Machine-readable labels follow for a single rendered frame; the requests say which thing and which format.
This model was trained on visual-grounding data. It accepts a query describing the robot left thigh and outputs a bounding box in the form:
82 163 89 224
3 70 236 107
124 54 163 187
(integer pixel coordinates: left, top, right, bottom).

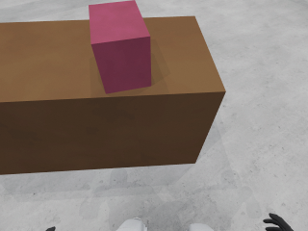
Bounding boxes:
116 218 147 231

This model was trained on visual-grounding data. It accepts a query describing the pedestal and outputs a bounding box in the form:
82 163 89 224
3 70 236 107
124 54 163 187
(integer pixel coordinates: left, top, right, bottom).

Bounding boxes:
0 15 226 175

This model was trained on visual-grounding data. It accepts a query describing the right robot hand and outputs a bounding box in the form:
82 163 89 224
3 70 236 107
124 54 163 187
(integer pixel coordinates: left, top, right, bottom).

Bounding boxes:
263 213 294 231

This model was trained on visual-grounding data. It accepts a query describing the carton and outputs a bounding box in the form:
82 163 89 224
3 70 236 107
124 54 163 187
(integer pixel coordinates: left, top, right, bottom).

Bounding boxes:
89 0 152 94

